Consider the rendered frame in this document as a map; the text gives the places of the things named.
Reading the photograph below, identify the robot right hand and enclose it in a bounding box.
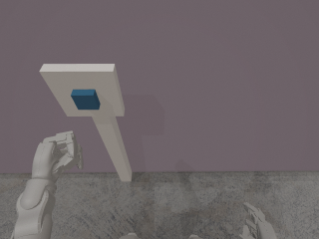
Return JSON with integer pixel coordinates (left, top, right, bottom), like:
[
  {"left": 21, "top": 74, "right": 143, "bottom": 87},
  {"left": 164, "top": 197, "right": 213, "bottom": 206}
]
[{"left": 239, "top": 202, "right": 278, "bottom": 239}]

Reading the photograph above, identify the robot left forearm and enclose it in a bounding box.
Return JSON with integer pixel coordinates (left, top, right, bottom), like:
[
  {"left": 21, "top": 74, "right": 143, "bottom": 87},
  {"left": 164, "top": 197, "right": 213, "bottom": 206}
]
[{"left": 10, "top": 177, "right": 57, "bottom": 239}]

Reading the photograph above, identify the panel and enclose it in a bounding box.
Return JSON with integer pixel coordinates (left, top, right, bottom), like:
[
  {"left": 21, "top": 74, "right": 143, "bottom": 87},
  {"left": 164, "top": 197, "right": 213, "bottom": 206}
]
[{"left": 39, "top": 64, "right": 133, "bottom": 182}]

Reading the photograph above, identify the robot left hand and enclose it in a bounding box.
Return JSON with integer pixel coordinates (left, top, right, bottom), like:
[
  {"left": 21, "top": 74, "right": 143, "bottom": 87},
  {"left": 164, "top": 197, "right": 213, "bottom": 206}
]
[{"left": 31, "top": 130, "right": 84, "bottom": 183}]

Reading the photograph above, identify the button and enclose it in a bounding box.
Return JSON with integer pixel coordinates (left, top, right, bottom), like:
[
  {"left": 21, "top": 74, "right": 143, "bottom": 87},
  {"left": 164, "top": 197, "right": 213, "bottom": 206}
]
[{"left": 71, "top": 89, "right": 101, "bottom": 111}]

